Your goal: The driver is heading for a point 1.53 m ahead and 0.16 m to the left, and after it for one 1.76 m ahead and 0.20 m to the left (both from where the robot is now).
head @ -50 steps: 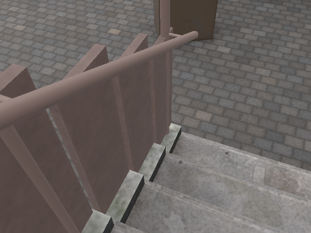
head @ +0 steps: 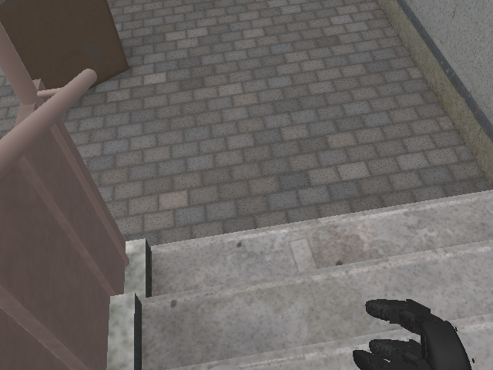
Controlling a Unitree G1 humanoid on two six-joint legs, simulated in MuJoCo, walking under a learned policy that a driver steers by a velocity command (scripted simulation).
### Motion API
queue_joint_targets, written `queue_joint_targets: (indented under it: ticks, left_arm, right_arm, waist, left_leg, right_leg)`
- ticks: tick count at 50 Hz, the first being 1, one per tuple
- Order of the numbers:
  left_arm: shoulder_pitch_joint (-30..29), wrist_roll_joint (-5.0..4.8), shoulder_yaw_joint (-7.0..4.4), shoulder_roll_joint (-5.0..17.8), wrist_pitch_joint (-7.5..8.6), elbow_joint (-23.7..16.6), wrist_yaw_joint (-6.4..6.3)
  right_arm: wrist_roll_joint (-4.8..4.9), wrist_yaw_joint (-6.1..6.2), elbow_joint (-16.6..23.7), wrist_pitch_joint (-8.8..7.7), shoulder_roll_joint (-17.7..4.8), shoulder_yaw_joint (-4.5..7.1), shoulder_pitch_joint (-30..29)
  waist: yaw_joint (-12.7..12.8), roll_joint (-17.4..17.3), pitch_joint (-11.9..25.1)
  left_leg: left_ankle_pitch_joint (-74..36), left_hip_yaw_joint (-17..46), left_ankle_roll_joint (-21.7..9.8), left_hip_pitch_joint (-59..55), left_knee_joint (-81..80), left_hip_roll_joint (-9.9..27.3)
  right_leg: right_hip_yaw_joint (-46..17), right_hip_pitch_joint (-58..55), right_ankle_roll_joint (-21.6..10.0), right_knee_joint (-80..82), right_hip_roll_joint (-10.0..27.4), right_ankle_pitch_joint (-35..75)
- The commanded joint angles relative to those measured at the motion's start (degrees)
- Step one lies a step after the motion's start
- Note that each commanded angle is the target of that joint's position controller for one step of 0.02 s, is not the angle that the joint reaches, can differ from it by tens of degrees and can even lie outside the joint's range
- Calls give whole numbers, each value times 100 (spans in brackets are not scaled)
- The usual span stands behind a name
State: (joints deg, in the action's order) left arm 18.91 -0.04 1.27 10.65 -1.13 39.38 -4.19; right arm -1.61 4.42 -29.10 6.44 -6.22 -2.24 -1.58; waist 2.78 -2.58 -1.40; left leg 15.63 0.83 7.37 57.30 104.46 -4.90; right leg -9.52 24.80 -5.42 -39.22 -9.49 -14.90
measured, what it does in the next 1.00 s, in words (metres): walks ahead: left foot, then right foot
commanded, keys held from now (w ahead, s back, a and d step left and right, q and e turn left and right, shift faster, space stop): no key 0.46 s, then w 0.54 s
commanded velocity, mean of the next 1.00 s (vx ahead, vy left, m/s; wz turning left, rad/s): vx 0.17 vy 0.00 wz -0.06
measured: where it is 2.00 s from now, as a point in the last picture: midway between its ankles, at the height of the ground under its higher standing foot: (285, 277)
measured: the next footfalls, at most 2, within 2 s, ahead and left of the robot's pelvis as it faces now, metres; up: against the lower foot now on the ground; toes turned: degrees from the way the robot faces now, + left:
left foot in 0.22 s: +0.06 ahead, +0.15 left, +0.00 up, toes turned -2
right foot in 0.70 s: +0.16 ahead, -0.09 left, +0.00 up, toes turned +0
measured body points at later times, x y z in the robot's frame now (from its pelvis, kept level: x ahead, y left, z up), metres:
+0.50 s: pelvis +0.06 +0.05 +0.02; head +0.08 +0.11 +0.47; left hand +0.10 +0.30 -0.16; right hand +0.06 -0.19 -0.09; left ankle +0.02 +0.15 -0.72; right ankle +0.09 -0.16 -0.65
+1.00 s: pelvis +0.25 -0.01 +0.00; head +0.25 -0.01 +0.45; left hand +0.15 +0.25 -0.13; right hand +0.37 -0.26 -0.12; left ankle +0.39 +0.13 -0.69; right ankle +0.13 -0.09 -0.72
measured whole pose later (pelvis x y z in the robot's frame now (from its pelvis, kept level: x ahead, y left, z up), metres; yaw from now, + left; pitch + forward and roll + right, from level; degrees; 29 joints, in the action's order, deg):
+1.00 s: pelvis +0.25 -0.01 +0.00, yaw +0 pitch +0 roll -1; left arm 30.4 -0.2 -0.9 13.0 3.2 60.9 -0.4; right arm -2.1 -2.6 -49.1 -0.6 -14.6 4.9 10.9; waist 2.2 -2.5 0.8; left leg -11.6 1.6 -4.0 35.6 44.1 2.7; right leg 1.3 2.5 -3.8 -29.0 -4.3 -26.8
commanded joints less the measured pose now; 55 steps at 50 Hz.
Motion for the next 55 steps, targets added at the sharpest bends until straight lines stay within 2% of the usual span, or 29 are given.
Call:
queue_joint_targets:
  ticks: [1,3,6,8,10,11,12,13,14,16,19,24,26,28,29,32,33,35,36,37,38,39,41,44,45,47,49,51,55]
  left_arm:
    - [59,45,-113,579,28,-582,-81]
    - [-13,158,-203,855,65,-625,-90]
    - [-387,212,-363,1091,-26,-724,152]
    - [-190,138,-365,868,-128,-649,363]
    - [-51,43,-357,769,-189,-584,313]
    - [94,7,-317,532,-128,-562,286]
    - [233,187,-242,-15,-112,-530,401]
    - [236,109,-419,522,-60,-350,562]
    - [70,91,-468,611,-103,-204,624]
    - [22,147,-517,669,-236,326,653]
    - [-10,44,-527,625,-354,818,646]
    - [-423,99,-412,391,-414,1187,498]
    - [-684,170,-323,309,-356,1169,504]
    - [-1113,33,-242,224,-252,987,422]
    - [-1297,80,-237,348,-176,916,437]
    - [-1317,66,-208,284,-1,917,442]
    - [-1030,105,-229,292,39,832,484]
    - [102,165,-307,238,221,1208,512]
    - [532,106,-406,555,292,1325,516]
    - [1541,118,-643,1118,248,1644,542]
    - [1855,20,-659,1382,233,1794,590]
    - [1561,-35,-603,1285,300,1662,619]
    - [780,103,-500,864,378,1528,565]
    - [770,172,-440,737,352,1691,502]
    - [893,77,-397,685,387,1720,474]
    - [1197,54,-262,494,510,1951,401]
    - [634,-93,-161,441,596,1801,342]
    - [642,-124,-112,487,511,1835,338]
    - [1050,126,-204,702,391,1883,321]
  right_arm:
    - [36,-92,612,-230,-447,78,-510]
    - [11,-183,617,-319,-389,34,-678]
    - [249,-219,515,-309,-444,-8,-47]
    - [215,-138,118,-322,-584,34,564]
    - [221,-82,-228,-334,-704,146,1245]
    - [170,-99,-291,-409,-762,131,1781]
    - [310,-193,-473,-511,-924,-16,2686]
    - [70,-190,-867,-531,-1169,134,3008]
    - [-12,-195,-918,-618,-1304,192,2608]
    - [118,-253,-811,-676,-977,126,1939]
    - [124,-243,-862,-700,-1097,205,1792]
    - [172,-241,-1215,-684,-1054,209,2506]
    - [154,-261,-1391,-599,-1261,329,2843]
    - [266,-218,-1534,-488,-1302,414,3249]
    - [153,-235,-1610,-483,-1463,507,3429]
    - [186,-201,-1746,-506,-1660,651,3439]
    - [137,-229,-1806,-500,-1869,723,3391]
    - [64,-212,-1873,-484,-1813,763,3289]
    - [44,-286,-1825,-554,-1574,717,2964]
    - [-70,-395,-1600,-633,-1213,615,2617]
    - [-111,-352,-1442,-638,-1420,731,2236]
    - [-85,-396,-1436,-648,-1453,765,2079]
    - [1,-515,-1543,-693,-1368,753,1799]
    - [-84,-637,-1885,-652,-1191,727,2099]
    - [-34,-623,-1927,-643,-1097,740,2073]
    - [24,-639,-1873,-788,-1100,805,1702]
    - [-93,-793,-1740,-772,-798,672,1013]
    - [34,-809,-1767,-750,-661,630,845]
    - [59,-582,-1720,-645,-710,586,553]
  waist:
    - [25,499,286]
    - [34,584,393]
    - [-140,1380,376]
    - [-94,1195,225]
    - [-376,457,98]
    - [-549,-236,289]
    - [-373,-507,100]
    - [-510,-590,76]
    - [-226,-650,-132]
    - [55,-520,75]
    - [208,-346,143]
    - [-164,-615,-134]
    - [-424,-767,-345]
    - [-796,-1370,-528]
    - [-917,-1353,-615]
    - [-852,-872,-512]
    - [-797,-1091,-343]
    - [-180,-331,-317]
    - [139,228,7]
    - [694,1530,379]
    - [757,2037,315]
    - [579,1235,-260]
    - [207,709,-514]
    - [-151,754,-372]
    - [-273,782,-374]
    - [-269,725,-281]
    - [-233,939,-297]
    - [-253,890,-234]
    - [36,690,-781]
  left_leg:
    - [-24,321,-68,616,-1061,252]
    - [137,307,-229,-753,-3328,404]
    - [968,7,-638,-2939,-4572,290]
    - [929,-113,-799,-3921,-6140,155]
    - [337,-117,-681,-5500,-7707,433]
    - [393,801,-595,-6543,-8113,1354]
    - [-2519,2384,-602,-6760,-7524,2690]
    - [-2819,3096,-1091,-6329,-8131,2720]
    - [-2134,3256,-1253,-5739,-8440,2645]
    - [-1292,2437,-1095,-5150,-8552,1998]
    - [-1646,1470,-885,-4473,-8557,1591]
    - [-1845,1072,-974,-4694,-8621,1484]
    - [-1016,970,-991,-4837,-8765,1411]
    - [-411,1117,-1226,-5152,-9095,1382]
    - [-466,1073,-1420,-5258,-9000,1380]
    - [-790,1220,-1839,-5262,-8608,1569]
    - [-435,1235,-1980,-5177,-8581,1586]
    - [185,1106,-2038,-4117,-7840,1535]
    - [423,667,-1773,-3294,-7330,1150]
    - [1339,-248,-1532,-2047,-5325,531]
    - [2489,-273,-1515,-1016,-4094,269]
    - [2205,84,-1490,-618,-3894,576]
    - [1040,148,-1315,-899,-4168,884]
    - [-363,92,-1066,-1465,-4399,932]
    - [-692,14,-1036,-1569,-4502,894]
    - [-2284,285,-1134,-1206,-5436,891]
    - [-3891,-99,-1129,-2793,-6597,616]
    - [-4745,-295,-1213,-4138,-6729,415]
    - [-3823,-587,-1231,-4371,-6898,326]
  right_leg:
    - [-2091,-1519,-975,1402,1549,26]
    - [-1966,-1362,-872,1875,1515,-202]
    - [-1547,-487,-873,2360,1418,222]
    - [-1366,-333,-743,2172,1135,-658]
    - [-1301,544,-330,1748,1054,-1193]
    - [-914,1131,82,687,773,-1646]
    - [-460,2083,554,-784,406,-2879]
    - [-749,2321,685,-398,540,-2077]
    - [-775,1980,716,-814,690,-1646]
    - [-674,1364,896,-1796,584,-1073]
    - [-466,871,1042,-2565,563,-385]
    - [-100,670,1076,-1638,853,-108]
    - [452,591,1095,-789,971,-57]
    - [796,537,1044,-88,971,-52]
    - [984,577,933,126,908,-121]
    - [1238,44,694,720,817,-555]
    - [1366,-361,604,829,692,-755]
    - [1496,-1925,416,1500,591,-632]
    - [1370,-2868,262,1140,502,-616]
    - [-617,-3883,-274,1746,1691,-2228]
    - [-2140,-3868,-723,2315,2528,-2065]
    - [-2127,-3608,-1032,2233,2694,-1335]
    - [-1642,-2870,-1003,2430,2499,-442]
    - [-591,-2360,-742,2242,2116,1184]
    - [-395,-2166,-767,2141,2097,1688]
    - [-144,-2369,-682,1739,1852,1473]
    - [495,-818,-485,1694,1434,1104]
    - [558,364,-373,1614,1365,352]
    - [537,267,-405,539,1449,302]
Over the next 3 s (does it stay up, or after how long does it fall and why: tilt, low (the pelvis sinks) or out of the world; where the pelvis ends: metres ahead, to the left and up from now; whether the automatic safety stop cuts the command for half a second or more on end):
stays up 1.46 -0.04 -0.62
